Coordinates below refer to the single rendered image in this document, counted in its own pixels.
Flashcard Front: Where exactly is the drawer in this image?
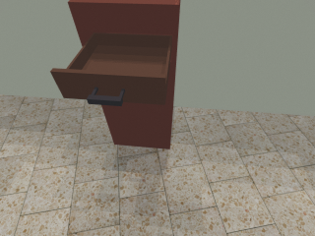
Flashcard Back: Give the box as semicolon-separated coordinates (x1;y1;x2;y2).
50;32;172;105

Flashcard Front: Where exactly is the cabinet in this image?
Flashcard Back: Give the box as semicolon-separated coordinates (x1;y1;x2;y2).
68;0;181;149

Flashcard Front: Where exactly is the handle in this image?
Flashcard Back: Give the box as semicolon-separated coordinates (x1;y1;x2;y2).
87;87;125;106

